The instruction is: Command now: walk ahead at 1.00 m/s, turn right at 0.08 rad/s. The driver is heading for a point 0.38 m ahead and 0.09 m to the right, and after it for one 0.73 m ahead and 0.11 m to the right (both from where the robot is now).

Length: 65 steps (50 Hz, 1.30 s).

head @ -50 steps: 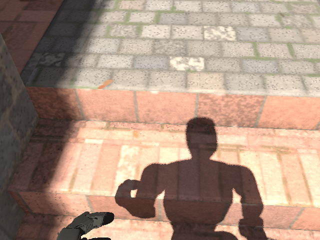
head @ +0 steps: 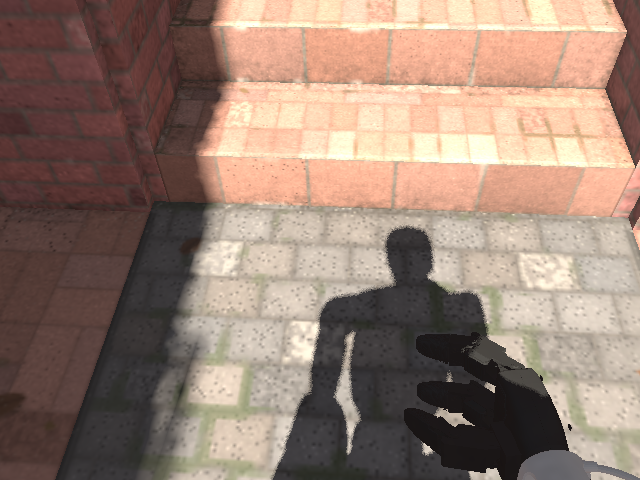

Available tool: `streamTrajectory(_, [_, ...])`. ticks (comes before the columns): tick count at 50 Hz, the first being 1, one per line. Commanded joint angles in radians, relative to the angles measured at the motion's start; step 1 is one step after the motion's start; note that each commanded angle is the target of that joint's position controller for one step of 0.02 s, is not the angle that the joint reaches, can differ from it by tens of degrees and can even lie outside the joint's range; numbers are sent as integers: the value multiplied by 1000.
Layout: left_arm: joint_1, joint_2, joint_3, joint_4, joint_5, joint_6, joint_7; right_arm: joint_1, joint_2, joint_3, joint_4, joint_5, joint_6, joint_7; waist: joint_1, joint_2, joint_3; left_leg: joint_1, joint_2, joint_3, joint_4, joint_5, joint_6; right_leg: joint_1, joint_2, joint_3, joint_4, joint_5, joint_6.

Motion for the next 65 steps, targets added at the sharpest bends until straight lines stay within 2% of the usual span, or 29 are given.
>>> streamTrajectory(1, [-215, 229, 85, -234, 9, -55, -27, 470, -393, -176, 121, -34, 6, -3, -269, 119, -333, 833, 113, -525, -515, -363, 137, -354, 15, 92, 1058, 626, -34])
streamTrajectory(2, [-205, 109, 71, -304, 29, -63, -59, 390, -380, -191, 157, -33, 9, 0, -177, 291, -306, 876, 275, -1072, -857, -406, 221, -713, 173, 202, 1524, 2, -7])
streamTrajectory(3, [-276, 31, 48, -400, 49, -60, -45, 349, -334, -191, 169, -37, -11, 6, -134, 127, -217, 875, 344, -1092, -900, -408, 195, -913, 122, 238, 1764, -61, -23])
streamTrajectory(4, [-377, -20, 22, -452, 58, -49, -35, 377, -262, -168, 245, -26, -33, 6, -123, 27, -57, 822, 346, -969, -865, -337, 178, -1064, 83, 201, 1813, -129, -50])
streamTrajectory(6, [-424, -95, -23, -490, 62, 11, -19, 456, -106, -133, 387, -60, -61, 3, -40, -88, 106, 682, 282, -600, -805, -66, 52, -1182, 29, 209, 1825, -234, -88])
streamTrajectory(8, [-301, -30, -12, -423, 24, 69, -16, 357, -70, -115, 375, -53, -79, -1, 55, -69, 184, 541, 229, -323, -898, 280, -32, -1061, 18, 220, 1549, -270, -48])
streamTrajectory(9, [-318, 15, -6, -460, 22, 85, -6, 315, -122, -118, 373, -44, -88, -4, 101, -13, 249, 421, 224, -239, -976, 459, -58, -981, 14, 193, 1333, -298, -20])
streamTrajectory(11, [-388, 93, 14, -489, 57, 79, -11, 286, -204, -133, 387, -35, -105, -18, 99, 28, 234, 427, 154, -47, -1044, 848, -75, -797, 23, 78, 945, -182, 25])
streamTrajectory(15, [-302, 98, 33, -405, 29, 70, -56, 306, -382, -175, 355, 16, -144, -45, 79, 104, 22, 632, 117, 69, -969, 978, -98, -317, 110, -80, 419, 277, 36])
streamTrajectory(17, [-144, 168, 65, -332, 51, 73, -46, 307, -394, -189, 323, 27, -119, -69, 128, 127, -68, 804, 144, 61, -675, 1242, -140, -192, 178, -128, 335, 232, 20])
streamTrajectory(18, [-34, 184, 80, -298, 65, 74, -37, 309, -388, -192, 310, 28, -99, -77, 187, 121, -111, 785, 154, 53, -431, 1209, -157, -62, 164, -76, 249, 273, -25])
streamTrajectory(19, [-11, 196, 91, -279, 61, 76, -25, 294, -356, -194, 297, 17, -72, -75, 216, -8, -65, 664, 37, 66, -46, 507, -174, 3, 94, 38, 95, 370, -92])
streamTrajectory(20, [-85, 239, 96, -287, 46, 80, -8, 271, -239, -168, 257, -30, -49, -62, 119, -142, 30, 363, -71, 38, 296, -146, -183, 49, 17, 171, 291, 873, -124])
streamTrajectory(21, [-144, 293, 86, -339, 69, 65, -4, 505, -178, -143, 207, -30, -39, -63, -49, -108, -133, 277, -36, -112, 453, -199, -194, 159, -193, 443, 347, 1438, -256])
streamTrajectory(22, [-183, 303, 100, -374, 65, 68, -6, 545, -236, -136, 184, -40, -41, -62, -24, -37, -288, 233, -13, -228, 446, -86, -202, 215, -266, 618, 246, 1298, -338])
streamTrajectory(24, [-328, 223, 75, -404, 52, 78, 22, 455, -312, -137, 192, -55, -24, -60, -43, 125, -203, 224, 63, -235, 324, 23, -205, -29, -229, 648, 83, 618, -324])
streamTrajectory(26, [-284, 184, 55, -377, 34, 73, 15, 363, -327, -140, 183, -64, -2, -54, -32, 172, -116, 307, 103, -223, 100, 43, -201, -204, -180, 504, 64, 686, -258])
streamTrajectory(29, [-200, 258, 72, -322, 57, 65, 4, 296, -287, -116, 168, -59, 36, -52, -2, 102, -112, 355, 93, -183, -71, 112, -177, -233, -107, 399, 100, 852, -129])
streamTrajectory(33, [-197, 223, 58, -293, 36, 81, 11, 261, -270, -100, 166, -43, 48, -45, 16, -28, -106, 345, 82, -184, -260, 296, -129, -167, -45, 332, 129, 835, 0])
streamTrajectory(41, [-226, 227, 52, -269, 64, 120, 18, 160, -311, -100, 138, -14, 59, -61, 40, -73, 18, 435, 63, -194, -459, 209, -150, -190, -79, 425, 114, 506, -21])
streamTrajectory(45, [-295, 228, 39, -278, 50, 118, 18, 271, -299, -98, 177, -7, 41, -65, -29, -45, 21, 699, 44, -189, -781, 309, -110, -255, -54, 453, 185, 380, -13])
streamTrajectory(46, [-289, 207, 29, -279, 40, 113, 24, 284, -311, -98, 175, -26, 29, -72, -32, 9, 3, 829, 117, -255, -857, 434, -98, -325, -24, 454, 212, 186, 19])
streamTrajectory(47, [-227, 162, 14, -285, 47, 108, 26, 276, -351, -97, 159, -38, 24, -81, 4, 163, -38, 942, 307, -431, -847, 757, -52, -397, 39, 362, 313, -188, 54])
streamTrajectory(48, [-154, 192, 27, -254, 39, 123, 28, 248, -378, -104, 152, -27, 37, -77, 23, 261, -53, 907, 430, -542, -828, 958, 100, -416, 148, 231, 393, -497, 68])
streamTrajectory(49, [-222, 249, 36, -243, 52, 136, 26, 312, -346, -102, 168, -18, 41, -71, -32, 202, -43, 852, 433, -587, -874, 900, 152, -407, 136, 189, 470, -521, 68])
streamTrajectory(54, [-274, 191, 23, -198, 47, 163, -3, 266, -337, -100, 193, -31, 38, -58, 14, 168, 40, 679, 236, -385, -948, 553, 20, -307, 92, 111, 485, -415, 117])
streamTrajectory(60, [-304, 176, 5, -141, 39, 153, 14, 313, -350, -112, 238, -22, 38, -51, 0, 168, 29, 683, 191, -384, -903, 348, -20, -168, 75, 73, 113, -190, 91])
streamTrajectory(63, [-363, 268, 16, -135, 52, 135, 24, 348, -314, -105, 239, -14, 24, -35, -49, 47, 59, 595, 122, -334, -900, 205, -93, -146, -61, 235, 114, -131, 48])
streamTrajectory(65, [-383, 215, 2, -116, 38, 123, 15, 314, -323, -111, 257, -24, 29, -33, -34, 5, 76, 702, 96, -285, -864, 257, -100, -270, -55, 227, 90, -179, 51])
